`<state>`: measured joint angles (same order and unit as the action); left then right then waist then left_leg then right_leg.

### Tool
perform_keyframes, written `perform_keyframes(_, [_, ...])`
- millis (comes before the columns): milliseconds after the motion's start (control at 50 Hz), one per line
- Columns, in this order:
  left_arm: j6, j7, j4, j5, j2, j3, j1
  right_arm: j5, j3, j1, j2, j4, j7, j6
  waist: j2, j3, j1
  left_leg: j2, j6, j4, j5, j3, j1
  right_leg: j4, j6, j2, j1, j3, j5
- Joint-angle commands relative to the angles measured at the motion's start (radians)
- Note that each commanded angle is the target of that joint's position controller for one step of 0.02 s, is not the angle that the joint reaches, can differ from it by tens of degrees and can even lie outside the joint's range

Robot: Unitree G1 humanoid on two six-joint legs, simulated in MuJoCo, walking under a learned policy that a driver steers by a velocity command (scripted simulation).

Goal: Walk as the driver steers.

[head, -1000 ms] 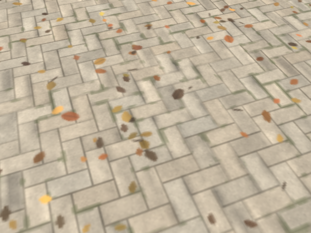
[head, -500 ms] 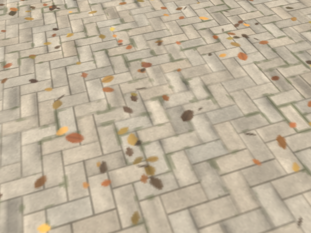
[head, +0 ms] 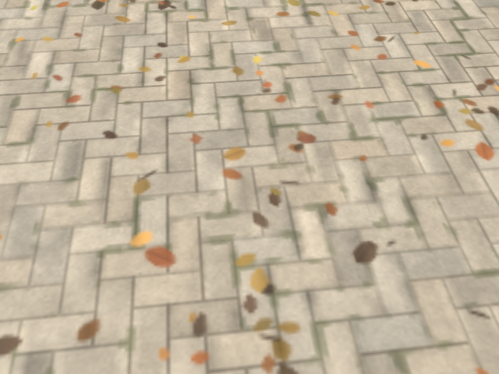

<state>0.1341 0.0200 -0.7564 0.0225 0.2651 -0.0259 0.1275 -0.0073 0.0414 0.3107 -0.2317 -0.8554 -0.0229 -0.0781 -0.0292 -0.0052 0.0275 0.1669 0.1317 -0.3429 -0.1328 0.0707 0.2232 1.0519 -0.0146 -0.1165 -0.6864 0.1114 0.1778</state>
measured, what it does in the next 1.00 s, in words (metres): walks ahead: right foot, then left foot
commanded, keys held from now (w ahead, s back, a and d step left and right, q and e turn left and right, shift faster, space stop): w+q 0.40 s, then w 0.30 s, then w+e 0.30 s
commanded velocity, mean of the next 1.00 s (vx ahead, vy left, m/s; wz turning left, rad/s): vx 0.50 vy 0.00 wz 0.28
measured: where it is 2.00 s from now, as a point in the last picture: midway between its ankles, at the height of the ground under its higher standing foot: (215, 216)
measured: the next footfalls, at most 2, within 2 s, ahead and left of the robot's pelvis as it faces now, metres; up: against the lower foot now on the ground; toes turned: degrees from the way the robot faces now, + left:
right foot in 0.24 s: +0.31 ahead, -0.14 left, +0.00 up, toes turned +13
left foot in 0.74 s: +0.48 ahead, +0.19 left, +0.00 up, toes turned +22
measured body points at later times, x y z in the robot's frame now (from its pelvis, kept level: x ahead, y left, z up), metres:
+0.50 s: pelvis +0.26 -0.04 +0.00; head +0.29 -0.04 +0.45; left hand +0.23 +0.24 -0.11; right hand +0.49 -0.25 -0.10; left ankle +0.28 +0.14 -0.66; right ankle +0.27 -0.15 -0.74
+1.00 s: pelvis +0.49 +0.10 +0.00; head +0.49 +0.12 +0.45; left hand +0.53 +0.40 -0.12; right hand +0.62 -0.14 -0.11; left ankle +0.44 +0.18 -0.74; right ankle +0.61 -0.05 -0.65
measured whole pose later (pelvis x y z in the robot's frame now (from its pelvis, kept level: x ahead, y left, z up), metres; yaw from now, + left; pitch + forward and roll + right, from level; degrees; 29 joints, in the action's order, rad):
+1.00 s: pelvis +0.49 +0.10 +0.00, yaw +15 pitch +1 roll +1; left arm 0.05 0.00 -0.81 -0.03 0.30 -0.07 0.23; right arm 0.02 0.06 0.32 -0.24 -0.80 -0.02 -0.11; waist -0.06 0.00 0.03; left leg 0.03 0.06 -0.30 -0.20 -0.15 0.12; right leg 1.09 0.00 -0.10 -0.70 0.09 0.13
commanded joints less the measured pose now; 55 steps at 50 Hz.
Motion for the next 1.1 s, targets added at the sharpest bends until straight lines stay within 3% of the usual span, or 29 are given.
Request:
perform_keyframes(20, [-0.011,0.015,0.068,0.007,0.043,-0.011,-0.010,-0.010,0.038,-0.032,-0.159,0.088,0.025,-0.015,0.068,-0.014,-0.019,-0.201,0.138,0.136,0.126,0.185,0.193,-0.241,-0.032,0.050,0.143,-0.070,-0.191])
perform_keyframes(60, [-0.010,0.013,0.095,-0.008,0.032,-0.005,-0.089,-0.020,0.042,0.015,-0.167,0.084,0.029,-0.007,0.093,0.001,0.022,-0.198,0.110,0.107,0.066,0.208,0.141,-0.398,-0.036,0.087,0.168,-0.067,-0.251])
perform_keyframes(140, [0.006,-0.007,0.139,-0.028,0.082,-0.019,-0.166,-0.026,0.043,0.062,-0.161,0.083,0.033,0.007,0.113,0.024,0.050,-0.253,0.098,0.015,-0.019,0.340,-0.024,-0.542,-0.028,0.114,0.174,-0.024,-0.200])
perform_keyframes(180, [0.020,-0.018,0.144,-0.031,0.109,-0.031,-0.149,-0.019,0.044,0.052,-0.165,0.093,0.038,0.015,0.137,0.031,0.027,-0.275,0.088,-0.049,0.004,0.401,-0.076,-0.588,0.000,0.125,0.227,-0.020,-0.112])
perform_keyframes(220, [0.031,-0.014,0.109,-0.024,0.145,-0.053,0.010,-0.012,0.032,0.016,-0.132,0.114,0.038,0.020,0.151,0.102,-0.059,-0.221,0.046,-0.195,0.073,0.380,-0.036,-0.649,0.060,0.097,0.473,-0.024,-0.096])
perform_keyframes(240, [0.032,-0.004,0.092,-0.010,0.202,-0.070,0.175,0.000,0.010,0.000,-0.071,0.137,0.032,0.012,0.061,0.230,-0.131,-0.160,0.004,-0.469,-0.006,0.282,0.092,-0.634,0.136,-0.073,0.735,0.121,-0.065])
perform_keyframes(260, [0.015,-0.004,0.059,-0.001,0.275,-0.092,0.280,-0.026,-0.007,0.133,-0.026,0.164,0.026,-0.001,-0.282,0.354,-0.082,-0.028,-0.061,-0.748,-0.403,0.126,0.444,-0.689,0.310,-0.299,1.066,0.550,0.098])
perform_keyframes(280, [0.007,-0.008,0.072,-0.017,0.181,-0.078,0.266,-0.041,0.012,0.137,-0.134,0.147,0.029,-0.002,-0.222,0.300,-0.096,-0.121,-0.074,-0.912,-0.431,0.134,0.592,-0.731,0.302,-0.334,1.044,0.673,0.307])
perform_keyframes(300, [0.001,-0.005,0.086,-0.021,0.120,-0.063,0.230,-0.036,0.028,0.040,-0.191,0.156,0.029,0.006,-0.104,0.166,-0.120,-0.154,-0.085,-0.970,-0.332,0.126,0.630,-0.746,0.252,-0.288,0.926,0.527,0.285])
perform_keyframes(320, [-0.006,-0.007,0.092,-0.018,0.109,-0.056,0.180,-0.022,0.029,-0.009,-0.177,0.168,0.031,0.013,-0.018,0.088,-0.102,-0.186,-0.098,-0.968,-0.250,0.094,0.601,-0.765,0.219,-0.239,0.802,0.388,0.153])
perform_keyframes(340, [-0.011,-0.010,0.086,-0.017,0.094,-0.050,0.146,-0.012,0.031,-0.037,-0.159,0.181,0.029,0.015,-0.008,0.030,-0.082,-0.210,-0.105,-0.927,-0.197,0.089,0.583,-0.793,0.205,-0.193,0.708,0.295,0.050])
perform_keyframes(380, [-0.009,-0.018,0.073,-0.012,0.078,-0.045,0.121,-0.021,0.031,-0.025,-0.118,0.190,0.020,0.026,-0.059,-0.001,-0.047,-0.246,-0.110,-0.885,-0.155,0.052,0.512,-0.847,0.184,-0.129,0.597,0.144,-0.050])
perform_keyframes(480, [0.001,-0.031,0.012,-0.018,0.121,-0.063,0.174,-0.010,0.016,-0.087,-0.065,0.230,0.017,0.031,-0.039,-0.004,-0.044,-0.255,-0.125,-0.699,-0.042,0.046,0.530,-0.890,0.229,-0.124,0.586,-0.001,-0.276])
perform_keyframes(560, [-0.014,-0.028,-0.019,-0.036,0.148,-0.064,0.191,-0.005,0.002,-0.218,-0.051,0.257,-0.004,0.011,-0.037,-0.024,-0.077,-0.254,-0.114,-0.426,0.130,-0.031,0.458,-0.891,0.205,-0.099,0.592,-0.092,-0.275])
perform_keyframes(620, [-0.027,-0.029,-0.051,-0.049,0.175,-0.067,0.249,-0.015,-0.001,-0.313,-0.055,0.292,-0.018,0.003,-0.050,-0.049,-0.107,-0.238,-0.101,-0.317,0.116,-0.068,0.416,-0.882,0.197,-0.126,0.629,-0.091,-0.236])
perform_keyframes(660, [-0.039,-0.028,-0.070,-0.054,0.187,-0.069,0.264,-0.018,0.005,-0.341,-0.075,0.313,-0.024,0.000,-0.065,-0.058,-0.099,-0.225,-0.074,-0.265,0.040,-0.078,0.401,-0.857,0.185,-0.158,0.685,-0.081,-0.267])
perform_keyframes(700, [-0.051,-0.024,-0.080,-0.059,0.206,-0.072,0.249,-0.012,0.021,-0.282,-0.107,0.305,-0.025,-0.004,-0.082,-0.021,-0.043,-0.184,-0.037,-0.200,-0.009,-0.111,0.273,-0.760,0.163,-0.161,0.712,-0.101,-0.466])
perform_keyframes(720, [-0.057,-0.022,-0.086,-0.062,0.199,-0.066,0.248,-0.005,0.042,-0.162,-0.141,0.269,-0.019,-0.006,-0.067,0.051,0.025,-0.150,-0.011,-0.150,0.025,-0.135,0.082,-0.612,0.142,-0.122,0.678,-0.134,-0.610])
perform_keyframes(740, [-0.055,-0.019,-0.079,-0.052,0.172,-0.052,0.248,0.001,0.070,0.008,-0.201,0.224,-0.006,-0.004,-0.040,0.161,0.102,-0.200,0.023,-0.170,0.061,-0.076,-0.196,-0.393,0.106,-0.073,0.532,-0.165,-0.550])
perform_keyframes(760, [-0.039,-0.026,-0.038,-0.027,0.068,-0.015,0.307,0.028,0.095,0.154,-0.317,0.210,0.011,0.001,0.184,0.328,0.109,-0.500,0.149,-0.171,0.043,0.332,-0.605,0.022,0.041,0.057,0.140,-0.195,-0.075])
perform_keyframes(780, [-0.018,-0.029,-0.053,-0.042,0.060,-0.010,0.339,0.016,0.084,0.181,-0.284,0.201,0.010,0.002,0.272,0.448,0.102,-0.615,0.221,-0.011,-0.047,0.650,-0.644,0.228,0.035,0.134,-0.017,-0.025,0.405])
perform_keyframes(800, [-0.013,-0.031,-0.039,-0.075,0.153,-0.041,0.262,0.011,0.063,0.132,-0.219,0.196,0.006,-0.002,0.180,0.285,0.102,-0.576,0.169,0.012,-0.089,0.511,-0.508,0.292,0.045,0.084,-0.102,0.024,0.352])
perform_keyframes(820, [-0.018,-0.029,-0.018,-0.077,0.151,-0.042,0.198,0.003,0.049,0.058,-0.177,0.196,0.003,-0.005,0.155,0.170,0.066,-0.530,0.127,0.034,-0.071,0.352,-0.364,0.257,0.051,0.037,-0.107,-0.010,0.263])
perform_keyframes(840, [-0.028,-0.023,-0.019,-0.061,0.135,-0.044,0.173,0.002,0.036,-0.016,-0.134,0.195,-0.004,-0.011,0.115,0.096,0.027,-0.479,0.100,0.075,-0.036,0.248,-0.230,0.200,0.044,0.003,-0.068,-0.022,0.185])
perform_keyframes(860, [-0.046,-0.019,-0.027,-0.050,0.128,-0.051,0.191,0.005,0.030,-0.066,-0.104,0.194,-0.008,-0.021,0.142,0.058,-0.011,-0.440,0.078,0.117,-0.006,0.163,-0.137,0.154,0.039,-0.024,-0.010,-0.014,0.123])
perform_keyframes(900, [-0.076,-0.020,-0.046,-0.053,0.083,-0.048,0.239,0.016,0.035,-0.098,-0.097,0.174,-0.010,-0.040,0.144,0.034,-0.049,-0.414,0.073,0.178,0.074,0.065,-0.039,0.147,0.027,-0.026,0.067,-0.013,0.046])
perform_keyframes(940, [-0.088,-0.017,-0.037,-0.054,0.070,-0.051,0.220,0.027,0.043,-0.088,-0.109,0.146,-0.003,-0.052,0.112,0.005,-0.057,-0.410,0.070,0.200,0.172,-0.017,-0.029,0.119,0.017,-0.020,0.030,0.009,-0.023])
perform_keyframes(1000, [-0.087,-0.018,-0.009,-0.047,0.061,-0.053,0.149,0.029,0.048,-0.053,-0.120,0.108,0.015,-0.051,0.093,-0.026,-0.042,-0.408,0.061,0.205,0.236,-0.099,-0.081,-0.007,0.010,-0.004,-0.049,0.032,-0.149])
perform_keyframes(1100, [-0.081,-0.052,0.053,-0.038,0.027,-0.035,-0.017,0.017,0.059,-0.009,-0.165,0.070,0.035,-0.036,0.065,-0.078,0.021,-0.428,0.037,0.214,0.229,-0.192,-0.166,-0.267,0.033,0.006,-0.057,-0.056,-0.281])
